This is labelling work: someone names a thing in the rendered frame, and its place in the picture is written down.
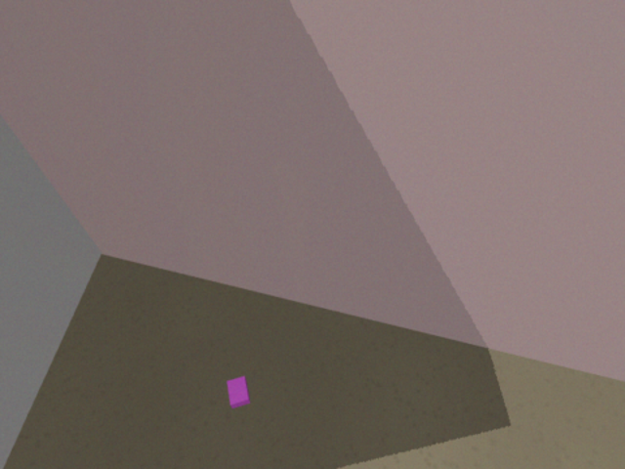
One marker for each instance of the small box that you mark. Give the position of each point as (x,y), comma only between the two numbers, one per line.
(238,392)

